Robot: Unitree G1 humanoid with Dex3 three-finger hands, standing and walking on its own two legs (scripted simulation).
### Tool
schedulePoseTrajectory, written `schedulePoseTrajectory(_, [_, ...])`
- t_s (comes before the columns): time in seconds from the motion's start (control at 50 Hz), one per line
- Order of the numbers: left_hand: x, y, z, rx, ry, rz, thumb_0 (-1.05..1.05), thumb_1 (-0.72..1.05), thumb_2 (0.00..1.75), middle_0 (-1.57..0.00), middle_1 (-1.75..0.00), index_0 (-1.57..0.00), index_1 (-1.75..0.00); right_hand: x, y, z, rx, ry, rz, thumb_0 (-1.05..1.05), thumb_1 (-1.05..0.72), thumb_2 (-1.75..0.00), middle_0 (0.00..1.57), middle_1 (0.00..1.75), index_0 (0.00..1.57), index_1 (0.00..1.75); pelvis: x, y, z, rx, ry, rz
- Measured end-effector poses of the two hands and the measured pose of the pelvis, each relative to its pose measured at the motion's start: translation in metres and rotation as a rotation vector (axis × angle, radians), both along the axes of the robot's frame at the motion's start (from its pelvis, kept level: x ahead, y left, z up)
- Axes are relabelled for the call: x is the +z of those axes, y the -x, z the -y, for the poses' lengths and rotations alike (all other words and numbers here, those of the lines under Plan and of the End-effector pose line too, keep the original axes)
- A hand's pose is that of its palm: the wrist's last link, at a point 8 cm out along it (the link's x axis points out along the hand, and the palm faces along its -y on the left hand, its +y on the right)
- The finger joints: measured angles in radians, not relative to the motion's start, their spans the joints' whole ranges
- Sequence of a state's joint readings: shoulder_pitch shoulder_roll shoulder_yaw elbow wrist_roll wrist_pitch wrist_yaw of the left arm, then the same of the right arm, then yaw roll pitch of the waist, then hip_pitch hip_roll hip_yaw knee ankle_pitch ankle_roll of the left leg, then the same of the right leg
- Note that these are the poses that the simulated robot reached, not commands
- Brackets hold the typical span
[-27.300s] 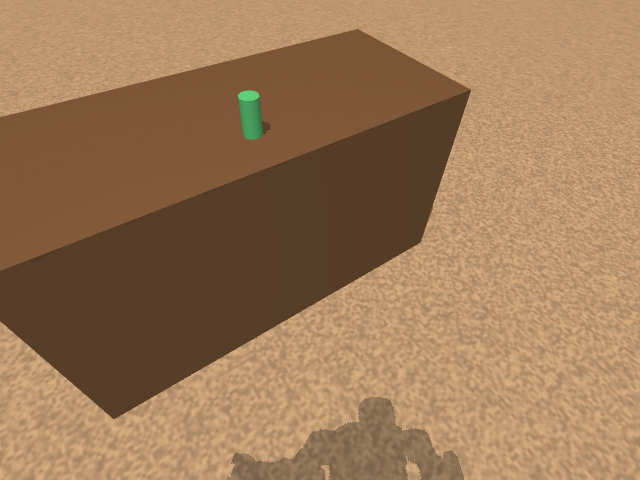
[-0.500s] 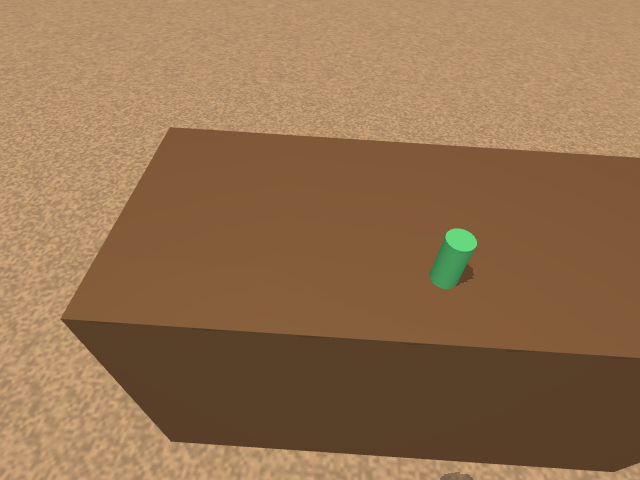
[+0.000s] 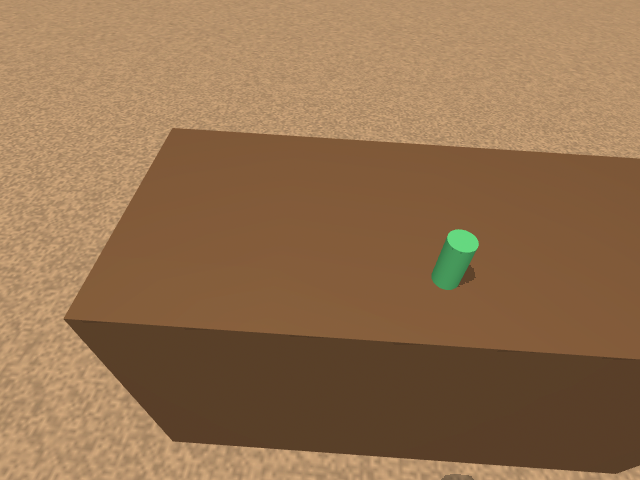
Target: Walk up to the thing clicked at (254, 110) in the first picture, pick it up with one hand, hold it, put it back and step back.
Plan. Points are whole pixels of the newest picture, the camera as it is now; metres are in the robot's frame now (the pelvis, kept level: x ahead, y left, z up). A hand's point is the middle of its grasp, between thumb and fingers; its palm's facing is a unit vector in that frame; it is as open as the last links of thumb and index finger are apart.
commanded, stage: home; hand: right
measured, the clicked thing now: (453, 260) +0.46 -0.23 -0.03
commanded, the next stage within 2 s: stand in 0.08 s
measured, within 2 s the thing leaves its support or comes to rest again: neither
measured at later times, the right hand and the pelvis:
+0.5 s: hand out of the picture +0.06 -0.26 -0.16, palm faces -0.04 +0.94 -0.35, open 12.3 cm; pelvis +0.00 +0.00 +0.00, yaw +0 degrees
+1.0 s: hand out of the picture +0.08 -0.26 -0.16, palm faces -0.05 +0.94 -0.34, open 7.4 cm; pelvis +0.01 -0.01 +0.00, yaw +0 degrees
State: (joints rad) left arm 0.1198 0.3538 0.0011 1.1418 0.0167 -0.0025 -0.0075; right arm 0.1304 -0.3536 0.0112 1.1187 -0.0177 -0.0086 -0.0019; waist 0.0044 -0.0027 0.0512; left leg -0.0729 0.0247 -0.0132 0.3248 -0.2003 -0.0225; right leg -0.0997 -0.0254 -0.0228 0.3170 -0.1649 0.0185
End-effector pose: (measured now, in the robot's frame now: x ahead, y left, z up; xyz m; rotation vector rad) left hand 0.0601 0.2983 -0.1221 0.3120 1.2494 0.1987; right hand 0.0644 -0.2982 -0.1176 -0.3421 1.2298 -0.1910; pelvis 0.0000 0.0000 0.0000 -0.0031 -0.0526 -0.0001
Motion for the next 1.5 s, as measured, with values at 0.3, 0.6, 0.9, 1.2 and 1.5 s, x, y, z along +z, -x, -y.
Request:
schedulePoseTrajectory(0.3, [0.001,0.004,0.002,-0.003,-0.001,0.007,0.0,0.9,0.9,-0.2,-0.3,-0.2,-0.3,-0.001,0.006,0.002,-0.004,-0.005,0.001,0.0,0.44,-0.14,0.11,0.12,0.1,0.12,0.0,0.004,0.002,0.0,-0.002,0.001])
schedulePoseTrajectory(0.6, [0.001,0.006,0.005,-0.002,-0.002,-0.01,0.0,0.9,0.9,-0.2,-0.3,-0.2,-0.3,-0.004,0.01,0.004,-0.006,-0.013,-0.025,0.0,-0.48,-0.79,0.2,0.28,0.19,0.29,0.0,0.003,0.005,0.002,-0.003,-0.009])
schedulePoseTrajectory(0.9, [0.003,-0.007,0.007,-0.002,-0.004,0.007,0.0,0.9,0.9,-0.2,-0.3,-0.2,-0.3,-0.004,-0.004,0.004,0.002,-0.016,-0.008,0.0,-0.88,-0.89,0.2,0.3,0.2,0.3,0.0,-0.004,0.007,0.002,-0.004,-0.013])
schedulePoseTrajectory(1.2, [0.003,-0.013,0.009,-0.002,-0.005,0.008,0.0,0.9,0.9,-0.2,-0.3,-0.2,-0.3,-0.004,-0.011,0.005,0.004,-0.016,-0.003,0.01,-0.9,-0.9,0.21,0.3,0.2,0.3,0.0,-0.009,0.008,0.001,-0.002,-0.017])
schedulePoseTrajectory(1.5, [0.003,-0.015,0.008,-0.003,-0.004,0.017,0.0,0.9,0.9,-0.2,-0.3,-0.2,-0.3,-0.003,-0.012,0.005,0.0,-0.015,0.004,0.01,-0.9,-0.9,0.2,0.3,0.2,0.3,0.0,-0.009,0.008,-0.001,-0.001,-0.013])
